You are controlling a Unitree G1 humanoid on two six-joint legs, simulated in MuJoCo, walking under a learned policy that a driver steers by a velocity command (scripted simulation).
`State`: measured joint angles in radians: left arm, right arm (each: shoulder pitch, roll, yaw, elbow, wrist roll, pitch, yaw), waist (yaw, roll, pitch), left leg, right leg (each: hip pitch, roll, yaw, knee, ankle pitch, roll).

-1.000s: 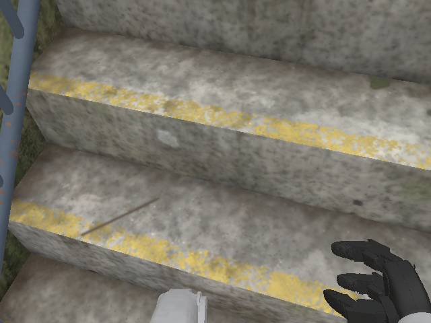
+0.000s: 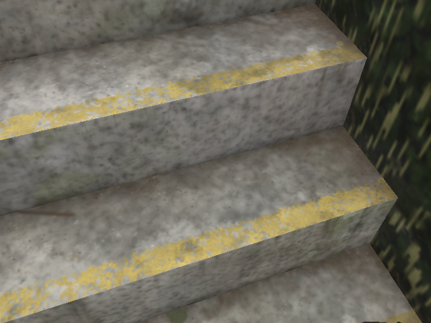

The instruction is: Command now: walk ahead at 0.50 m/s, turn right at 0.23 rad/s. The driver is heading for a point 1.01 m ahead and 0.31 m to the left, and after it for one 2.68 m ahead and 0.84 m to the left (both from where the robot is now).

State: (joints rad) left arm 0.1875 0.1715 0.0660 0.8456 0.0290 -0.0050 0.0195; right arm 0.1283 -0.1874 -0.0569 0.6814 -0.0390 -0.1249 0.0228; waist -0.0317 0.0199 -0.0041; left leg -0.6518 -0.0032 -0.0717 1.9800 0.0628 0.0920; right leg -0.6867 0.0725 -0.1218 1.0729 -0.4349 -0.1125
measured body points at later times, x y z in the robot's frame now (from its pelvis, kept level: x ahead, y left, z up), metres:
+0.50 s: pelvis +0.23 -0.01 +0.20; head +0.22 -0.04 +0.65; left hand +0.28 +0.22 +0.08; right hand +0.38 -0.23 +0.06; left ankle +0.27 +0.05 -0.45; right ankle +0.16 -0.13 -0.29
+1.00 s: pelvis +0.41 -0.09 +0.29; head +0.48 -0.12 +0.74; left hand +0.43 +0.19 +0.19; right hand +0.65 -0.30 +0.18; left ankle +0.38 +0.03 -0.08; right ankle +0.36 -0.22 -0.45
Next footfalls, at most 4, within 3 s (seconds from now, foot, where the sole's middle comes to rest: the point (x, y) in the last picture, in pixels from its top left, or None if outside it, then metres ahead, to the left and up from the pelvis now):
0.40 left None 0.31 0.06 -0.48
0.84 right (316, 313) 0.40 -0.22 -0.48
1.20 left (209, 199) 0.59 0.03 -0.27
1.74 right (296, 64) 0.78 -0.16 -0.06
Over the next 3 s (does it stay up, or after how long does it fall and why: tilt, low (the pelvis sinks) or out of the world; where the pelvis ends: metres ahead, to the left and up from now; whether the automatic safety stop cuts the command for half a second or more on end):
stays up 0.56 0.29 0.62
